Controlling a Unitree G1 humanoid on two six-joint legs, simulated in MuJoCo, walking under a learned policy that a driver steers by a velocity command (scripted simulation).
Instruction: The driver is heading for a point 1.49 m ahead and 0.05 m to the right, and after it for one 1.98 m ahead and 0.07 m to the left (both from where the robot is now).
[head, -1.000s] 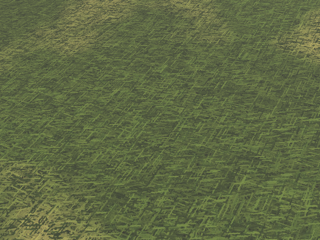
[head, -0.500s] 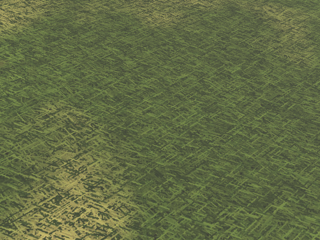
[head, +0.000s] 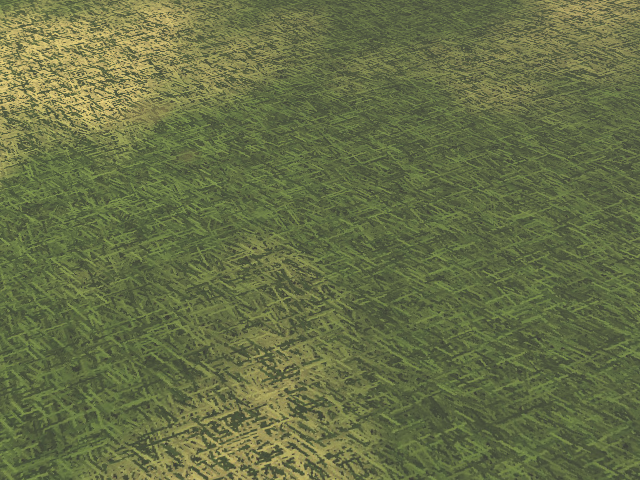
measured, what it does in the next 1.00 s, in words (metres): walks ahead: left foot, then right foot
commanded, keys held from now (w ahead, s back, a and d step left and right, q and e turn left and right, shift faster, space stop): w+q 0.18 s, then w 0.24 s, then w+e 0.58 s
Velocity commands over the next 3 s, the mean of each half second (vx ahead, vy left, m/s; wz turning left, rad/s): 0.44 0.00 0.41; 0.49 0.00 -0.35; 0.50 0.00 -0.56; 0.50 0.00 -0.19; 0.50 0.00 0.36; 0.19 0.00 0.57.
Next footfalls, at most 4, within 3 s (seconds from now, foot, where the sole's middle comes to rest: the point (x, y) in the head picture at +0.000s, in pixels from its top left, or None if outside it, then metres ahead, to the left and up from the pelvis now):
0.38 left None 0.29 0.16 -0.78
0.92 right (327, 438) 0.62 0.06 -0.78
1.44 left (277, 314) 0.94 0.18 -0.78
1.92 right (389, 269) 1.08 -0.11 -0.78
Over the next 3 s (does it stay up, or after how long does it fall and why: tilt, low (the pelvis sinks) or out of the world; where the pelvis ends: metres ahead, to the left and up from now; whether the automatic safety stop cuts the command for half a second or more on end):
stays up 1.42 -0.10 -0.01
